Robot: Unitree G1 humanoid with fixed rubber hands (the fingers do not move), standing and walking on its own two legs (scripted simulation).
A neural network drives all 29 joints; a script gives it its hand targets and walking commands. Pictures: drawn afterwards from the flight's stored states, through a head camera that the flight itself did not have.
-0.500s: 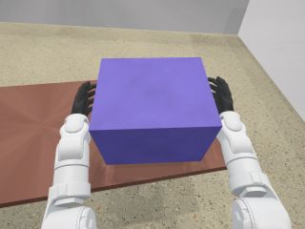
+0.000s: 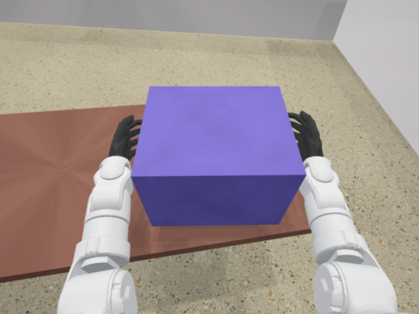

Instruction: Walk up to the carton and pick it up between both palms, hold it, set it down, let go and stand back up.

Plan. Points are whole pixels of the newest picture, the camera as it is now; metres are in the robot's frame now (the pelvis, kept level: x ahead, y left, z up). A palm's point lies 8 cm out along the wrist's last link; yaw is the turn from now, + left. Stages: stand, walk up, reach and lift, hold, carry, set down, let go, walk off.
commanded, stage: set down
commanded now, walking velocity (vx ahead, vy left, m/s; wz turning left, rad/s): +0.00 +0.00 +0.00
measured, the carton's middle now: (215, 156) +0.41 -0.01 +0.09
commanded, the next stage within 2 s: none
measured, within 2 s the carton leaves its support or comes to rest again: rests again in 1.68 s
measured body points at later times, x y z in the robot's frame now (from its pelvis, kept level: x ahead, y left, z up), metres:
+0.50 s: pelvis +0.00 +0.00 +0.00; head +0.00 +0.01 +0.45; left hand +0.41 +0.16 +0.10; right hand +0.39 -0.21 +0.11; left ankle +0.00 +0.10 -0.75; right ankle -0.01 -0.11 -0.75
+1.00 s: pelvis +0.01 +0.00 +0.00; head +0.03 +0.01 +0.45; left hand +0.43 +0.15 +0.07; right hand +0.40 -0.22 +0.09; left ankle +0.00 +0.10 -0.75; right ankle -0.01 -0.11 -0.75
